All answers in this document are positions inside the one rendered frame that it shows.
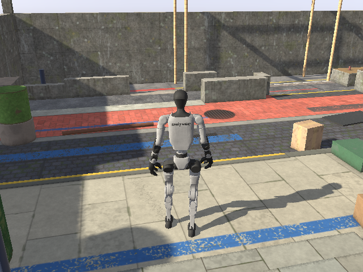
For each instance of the left robot forearm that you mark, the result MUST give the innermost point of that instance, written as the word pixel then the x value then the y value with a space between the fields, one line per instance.
pixel 155 153

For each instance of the right robot hand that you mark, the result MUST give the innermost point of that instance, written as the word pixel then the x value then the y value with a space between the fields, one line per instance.
pixel 206 160

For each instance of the left robot hand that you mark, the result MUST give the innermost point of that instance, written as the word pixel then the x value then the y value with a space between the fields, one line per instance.
pixel 152 168

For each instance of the humanoid robot torso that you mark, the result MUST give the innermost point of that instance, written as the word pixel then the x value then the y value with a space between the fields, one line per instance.
pixel 181 137

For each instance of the robot left thigh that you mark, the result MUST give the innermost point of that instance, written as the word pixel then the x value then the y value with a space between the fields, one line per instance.
pixel 168 171

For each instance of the right robot forearm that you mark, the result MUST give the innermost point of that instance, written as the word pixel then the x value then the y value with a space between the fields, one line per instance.
pixel 206 149

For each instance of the robot right upper arm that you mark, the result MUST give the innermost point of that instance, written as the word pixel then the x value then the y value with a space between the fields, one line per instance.
pixel 198 119

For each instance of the robot left upper arm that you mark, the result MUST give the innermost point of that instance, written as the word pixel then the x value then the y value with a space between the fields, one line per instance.
pixel 160 129

